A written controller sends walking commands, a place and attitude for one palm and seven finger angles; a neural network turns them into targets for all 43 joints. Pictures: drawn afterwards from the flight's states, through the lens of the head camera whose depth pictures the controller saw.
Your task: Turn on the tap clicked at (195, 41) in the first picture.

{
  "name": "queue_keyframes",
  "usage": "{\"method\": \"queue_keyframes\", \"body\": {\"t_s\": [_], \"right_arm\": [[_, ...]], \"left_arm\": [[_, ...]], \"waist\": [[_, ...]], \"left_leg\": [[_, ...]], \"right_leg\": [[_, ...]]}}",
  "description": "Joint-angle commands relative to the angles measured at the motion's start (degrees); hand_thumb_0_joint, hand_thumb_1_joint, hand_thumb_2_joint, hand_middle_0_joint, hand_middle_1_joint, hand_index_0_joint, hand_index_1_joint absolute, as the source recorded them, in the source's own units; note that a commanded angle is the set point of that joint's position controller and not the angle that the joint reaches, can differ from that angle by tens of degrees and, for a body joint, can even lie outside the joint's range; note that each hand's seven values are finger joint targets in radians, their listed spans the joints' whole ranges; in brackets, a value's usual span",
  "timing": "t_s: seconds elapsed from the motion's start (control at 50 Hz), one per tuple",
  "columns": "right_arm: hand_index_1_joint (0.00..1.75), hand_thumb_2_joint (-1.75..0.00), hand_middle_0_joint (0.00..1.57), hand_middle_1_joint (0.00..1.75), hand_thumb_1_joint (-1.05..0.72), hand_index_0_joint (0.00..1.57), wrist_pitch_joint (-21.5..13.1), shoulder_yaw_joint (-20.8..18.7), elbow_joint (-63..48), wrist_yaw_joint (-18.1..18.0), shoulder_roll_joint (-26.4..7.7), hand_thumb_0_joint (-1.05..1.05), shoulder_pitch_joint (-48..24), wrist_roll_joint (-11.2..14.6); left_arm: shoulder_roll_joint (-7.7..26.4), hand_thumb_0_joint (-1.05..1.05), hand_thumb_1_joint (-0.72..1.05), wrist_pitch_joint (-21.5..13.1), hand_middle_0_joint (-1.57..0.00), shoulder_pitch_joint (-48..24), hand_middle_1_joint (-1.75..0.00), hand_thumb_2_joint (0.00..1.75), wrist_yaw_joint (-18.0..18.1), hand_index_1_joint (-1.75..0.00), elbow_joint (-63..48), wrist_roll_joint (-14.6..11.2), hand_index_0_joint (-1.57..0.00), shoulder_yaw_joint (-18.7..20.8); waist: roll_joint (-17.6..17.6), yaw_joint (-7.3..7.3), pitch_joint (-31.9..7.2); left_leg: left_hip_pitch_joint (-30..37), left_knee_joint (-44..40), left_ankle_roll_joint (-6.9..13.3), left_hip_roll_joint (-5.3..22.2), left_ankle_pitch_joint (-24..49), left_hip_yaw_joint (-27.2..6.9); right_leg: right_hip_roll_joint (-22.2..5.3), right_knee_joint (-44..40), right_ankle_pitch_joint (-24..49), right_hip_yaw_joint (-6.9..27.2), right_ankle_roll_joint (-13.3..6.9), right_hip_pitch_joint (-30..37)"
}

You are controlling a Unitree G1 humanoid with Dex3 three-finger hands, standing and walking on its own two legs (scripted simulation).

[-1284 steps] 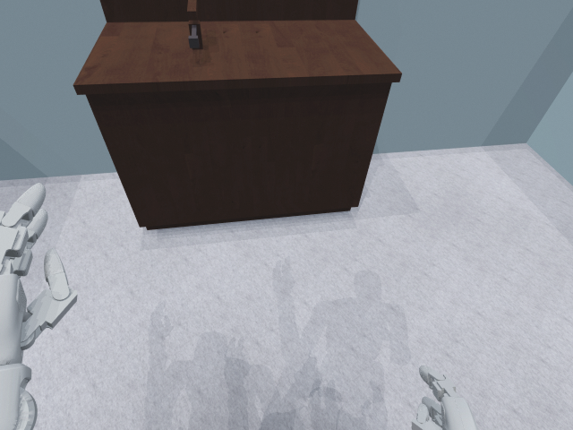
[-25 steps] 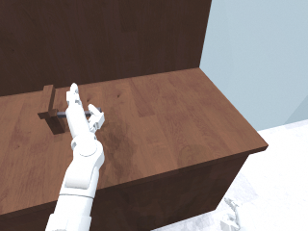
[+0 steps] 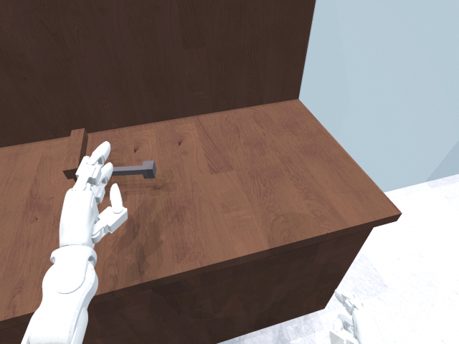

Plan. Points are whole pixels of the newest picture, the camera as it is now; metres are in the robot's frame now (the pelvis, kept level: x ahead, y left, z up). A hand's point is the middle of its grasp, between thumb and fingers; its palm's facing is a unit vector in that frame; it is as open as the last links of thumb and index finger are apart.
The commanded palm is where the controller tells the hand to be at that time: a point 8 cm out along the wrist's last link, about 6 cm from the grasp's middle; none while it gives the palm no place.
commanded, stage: draw the hand back beside the body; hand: left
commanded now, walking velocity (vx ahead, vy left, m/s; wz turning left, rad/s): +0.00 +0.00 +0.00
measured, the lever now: (149, 169) +0.45 +0.23 +0.05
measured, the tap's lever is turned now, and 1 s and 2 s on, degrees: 78 78 78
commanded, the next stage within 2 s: step back with the hand held close in 0.84 s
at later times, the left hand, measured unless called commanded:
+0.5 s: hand (76, 230) +0.22 +0.25 +0.15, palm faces +0.38 -0.87 -0.31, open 7.5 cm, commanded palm +0.18 +0.29 +0.16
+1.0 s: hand (63, 236) +0.21 +0.26 +0.15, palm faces +0.41 -0.85 -0.32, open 7.4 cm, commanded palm +0.16 +0.29 +0.17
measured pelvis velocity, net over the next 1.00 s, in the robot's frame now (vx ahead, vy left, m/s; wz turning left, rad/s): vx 0.01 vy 0.01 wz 0.01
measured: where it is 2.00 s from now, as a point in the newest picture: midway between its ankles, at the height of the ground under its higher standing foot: outside the picture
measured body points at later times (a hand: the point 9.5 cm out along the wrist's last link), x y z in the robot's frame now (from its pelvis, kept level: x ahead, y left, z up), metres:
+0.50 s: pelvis +0.01 +0.01 +0.00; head -0.01 +0.00 +0.45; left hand +0.19 +0.29 +0.16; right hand +0.22 -0.20 -0.07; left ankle +0.02 +0.13 -0.75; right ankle -0.01 -0.09 -0.75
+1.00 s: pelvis +0.01 +0.01 +0.00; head -0.02 +0.00 +0.45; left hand +0.18 +0.30 +0.17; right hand +0.21 -0.20 -0.08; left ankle +0.02 +0.13 -0.75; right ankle -0.01 -0.09 -0.75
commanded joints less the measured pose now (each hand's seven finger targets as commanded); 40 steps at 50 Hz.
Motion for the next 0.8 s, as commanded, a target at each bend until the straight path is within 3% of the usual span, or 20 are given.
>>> {"method": "queue_keyframes", "body": {"t_s": [0.0, 0.02, 0.08, 0.12, 0.2, 0.22, 0.28, 0.32, 0.4, 0.42, 0.46, 0.5, 0.52, 0.54, 0.56, 0.58, 0.62, 0.66, 0.7, 0.78], "right_arm": [[0.30, -0.90, 0.20, 0.30, -0.90, 0.20, -3.3, -2.2, -10.3, -0.5, -6.0, 0.00, -9.6, -0.4], [0.30, -0.90, 0.20, 0.30, -0.90, 0.20, -3.2, -2.3, -10.8, -0.4, -5.7, 0.00, -9.0, -0.3], [0.30, -0.90, 0.20, 0.30, -0.90, 0.20, -3.3, -2.5, -11.0, -0.3, -6.0, 0.00, -9.1, -0.4], [0.30, -0.90, 0.20, 0.30, -0.90, 0.20, -3.3, -2.3, -10.9, -0.3, -5.7, 0.00, -9.0, -0.3], [0.30, -0.90, 0.20, 0.30, -0.90, 0.20, -4.0, -2.4, -10.9, -0.3, -6.2, 0.00, -9.6, -0.5], [0.30, -0.90, 0.20, 0.30, -0.90, 0.20, -3.9, -2.5, -10.8, -0.3, -6.2, 0.00, -9.0, -0.5], [0.30, -0.90, 0.20, 0.30, -0.90, 0.20, -4.4, -2.7, -10.8, -0.3, -6.4, 0.00, -8.9, -0.5], [0.30, -0.90, 0.20, 0.30, -0.90, 0.20, -4.4, -2.7, -10.6, -0.3, -6.3, 0.00, -8.8, -0.5], [0.30, -0.90, 0.20, 0.30, -0.90, 0.20, -4.7, -2.7, -10.5, -0.2, -6.5, 0.00, -8.7, -0.7], [0.30, -0.90, 0.20, 0.30, -0.90, 0.20, -4.5, -2.8, -10.6, -0.2, -6.4, 0.00, -8.4, -0.6], [0.30, -0.90, 0.20, 0.30, -0.90, 0.20, -4.6, -2.9, -10.7, -0.2, -6.5, 0.00, -8.4, -0.6], [0.30, -0.90, 0.20, 0.30, -0.90, 0.20, -4.6, -2.8, -10.7, -0.2, -6.6, 0.00, -8.8, -0.6], [0.30, -0.90, 0.20, 0.30, -0.90, 0.20, -4.6, -3.0, -10.7, -0.2, -6.5, 0.00, -8.3, -0.6], [0.30, -0.90, 0.20, 0.30, -0.90, 0.20, -4.6, -2.9, -10.7, -0.1, -6.4, 0.00, -8.1, -0.6], [0.30, -0.90, 0.20, 0.30, -0.90, 0.20, -4.7, -2.9, -10.6, 0.0, -6.5, 0.00, -8.3, -0.5], [0.30, -0.90, 0.20, 0.30, -0.90, 0.20, -4.9, -3.0, -10.8, -0.2, -6.7, 0.00, -8.3, -0.6], [0.30, -0.90, 0.20, 0.30, -0.90, 0.20, -4.9, -2.9, -10.3, -0.4, -6.7, 0.00, -8.3, -0.5], [0.30, -0.90, 0.20, 0.30, -0.90, 0.20, -5.0, -3.0, -10.4, -0.5, -6.7, 0.00, -8.3, -0.5], [0.30, -0.90, 0.20, 0.30, -0.90, 0.20, -5.2, -2.7, -10.2, -0.6, -6.6, 0.00, -8.9, -0.6], [0.30, -0.90, 0.20, 0.30, -0.90, 0.20, -5.3, -3.0, -10.2, -0.6, -6.6, 0.00, -8.5, -0.6]], "left_arm": [[11.5, 0.00, 0.90, -4.8, -0.18, -7.5, -0.25, 0.90, 0.1, -0.25, -15.6, -0.1, -0.18, 9.1], [10.0, 0.00, 0.90, -4.8, -0.18, -6.2, -0.25, 0.90, -0.1, -0.25, -16.8, -0.2, -0.18, 8.2], [10.7, 0.00, 0.90, -4.5, -0.19, -3.4, -0.26, 0.90, -0.4, -0.26, -17.6, -0.7, -0.19, 9.7], [9.5, 0.00, 0.90, -4.4, -0.19, -3.0, -0.27, 0.90, -0.5, -0.27, -19.2, -0.4, -0.19, 8.6], [10.5, 0.00, 0.90, -4.2, -0.19, -1.2, -0.28, 0.90, -0.4, -0.28, -21.5, -0.4, -0.19, 9.8], [9.1, 0.00, 0.90, -4.1, -0.19, -0.6, -0.28, 0.90, -0.4, -0.28, -21.2, -0.4, -0.19, 8.7], [10.7, 0.00, 0.90, -4.2, -0.20, 0.9, -0.29, 0.90, -0.1, -0.29, -23.3, -0.5, -0.20, 10.4], [10.4, 0.00, 0.90, -4.2, -0.20, 1.9, -0.30, 0.90, 0.1, -0.30, -24.0, -0.3, -0.20, 10.6], [12.8, 0.00, 0.90, -4.2, -0.20, 5.6, -0.30, 0.90, 0.3, -0.30, -26.1, -0.5, -0.20, 13.9], [11.4, 0.00, 0.90, -4.1, -0.20, 6.5, -0.30, 0.90, 0.2, -0.30, -25.6, -0.6, -0.20, 13.0], [11.7, 0.00, 0.90, -3.8, -0.20, 8.5, -0.30, 0.90, 0.1, -0.30, -25.5, -0.9, -0.20, 13.9], [13.0, 0.00, 0.90, -3.8, -0.20, 8.8, -0.30, 0.90, 0.1, -0.30, -27.3, -0.9, -0.20, 15.3], [12.1, 0.00, 0.90, -3.9, -0.20, 9.2, -0.30, 0.90, 0.1, -0.30, -27.4, -0.7, -0.20, 14.8], [12.9, 0.00, 0.90, -3.8, -0.20, 10.1, -0.30, 0.90, 0.2, -0.30, -27.6, -0.9, -0.20, 15.6], [11.4, 0.00, 0.90, -3.8, -0.20, 9.5, -0.30, 0.90, 0.0, -0.30, -27.2, -0.8, -0.20, 14.0], [12.2, 0.00, 0.90, -3.7, -0.20, 9.1, -0.30, 0.90, 0.1, -0.30, -27.2, -0.9, -0.20, 14.6], [11.5, 0.00, 0.90, -3.7, -0.20, 7.6, -0.30, 0.90, 0.3, -0.30, -26.4, -0.6, -0.20, 13.9], [11.3, 0.00, 0.90, -3.6, -0.20, 8.3, -0.30, 0.90, 0.4, -0.30, -25.2, -0.7, -0.20, 13.8], [12.2, 0.00, 0.90, -3.9, -0.20, 6.7, -0.30, 0.90, 0.4, -0.30, -27.7, -0.6, -0.20, 14.2], [12.3, 0.00, 0.90, -3.9, -0.20, 8.2, -0.30, 0.90, 0.5, -0.30, -27.1, -0.7, -0.20, 14.5]], "waist": [[-0.1, 1.03, -7.6], [0.6, 0.66, -8.2], [-2.6, 0.84, -7.7], [1.0, 0.45, -6.7], [-0.8, 0.68, -6.5], [-0.2, 0.43, -6.7], [-1.4, 0.77, -7.3], [1.2, 0.64, -6.6], [1.1, 1.33, -6.7], [0.3, 1.06, -6.6], [-0.2, 1.19, -6.0], [0.2, 1.32, -5.6], [2.4, 1.17, -6.1], [1.9, 1.34, -5.9], [0.6, 0.98, -5.3], [-0.4, 1.07, -5.3], [1.1, 0.68, -4.7], [-1.3, 0.83, -4.4], [0.8, 0.94, -5.5], [-0.3, 1.23, -6.2]], "left_leg": [[4.5, -2.7, 2.5, -0.2, 6.6, -0.4], [4.4, -2.4, 2.4, 0.1, 7.0, -0.2], [4.2, -1.8, 2.5, 0.3, 8.5, -0.2], [4.4, -1.9, 2.3, 0.4, 8.4, -0.1], [5.1, -1.7, 2.5, 0.4, 9.4, -0.5], [5.0, -1.5, 2.5, 0.5, 9.3, -0.5], [4.9, -1.1, 2.5, 0.4, 9.7, -0.8], [4.5, -1.1, 2.4, 0.3, 9.2, -0.7], [4.0, -1.1, 2.3, 0.3, 10.6, -1.3], [3.6, -0.7, 2.3, 0.5, 10.7, -1.1], [3.0, -0.5, 2.3, 0.6, 10.9, -1.2], [2.9, -0.4, 2.4, 0.4, 10.5, -1.4], [2.9, 0.0, 2.3, 0.5, 10.7, -1.1], [2.6, -0.2, 2.2, 0.6, 10.5, -1.5], [2.3, -0.2, 2.1, 0.7, 9.9, -1.7], [2.3, -0.1, 2.4, 0.6, 9.4, -1.7], [2.4, -0.1, 2.4, 0.3, 8.5, -1.6], [2.2, -0.1, 2.5, 0.5, 8.4, -1.8], [2.9, -0.4, 2.5, 0.1, 8.2, -1.9], [2.6, 0.1, 2.6, 0.2, 8.8, -1.8]], "right_leg": [[-2.3, -5.0, 7.4, 1.6, 0.1, -3.1], [-2.5, -4.3, 7.8, 1.5, 0.0, -2.5], [-2.4, -4.4, 10.1, 1.6, 0.3, -2.7], [-2.4, -4.3, 9.4, 1.5, 0.0, -3.3], [-2.3, -4.4, 10.1, 1.4, 0.1, -3.6], [-2.4, -4.1, 9.9, 1.4, 0.1, -3.5], [-2.5, -3.8, 10.5, 1.3, 0.2, -3.2], [-2.4, -3.8, 9.6, 1.3, -0.1, -3.4], [-2.4, -3.3, 10.8, 1.2, -0.2, -2.6], [-2.5, -3.0, 11.1, 1.1, -0.2, -2.7], [-2.6, -2.7, 11.5, 1.0, -0.1, -2.8], [-2.5, -3.0, 10.9, 1.1, -0.1, -3.1], [-2.6, -2.7, 11.2, 1.2, -0.3, -3.1], [-2.7, -2.7, 10.9, 1.0, -0.1, -3.0], [-2.6, -2.6, 10.0, 0.9, -0.1, -3.6], [-2.6, -2.7, 9.8, 1.0, 0.0, -3.8], [-2.5, -2.9, 8.6, 0.9, -0.1, -4.5], [-2.6, -2.7, 8.5, 0.8, 0.1, -4.5], [-2.6, -2.8, 8.1, 1.0, 0.0, -4.1], [-2.8, -2.5, 9.1, 1.0, 0.0, -3.5]]}}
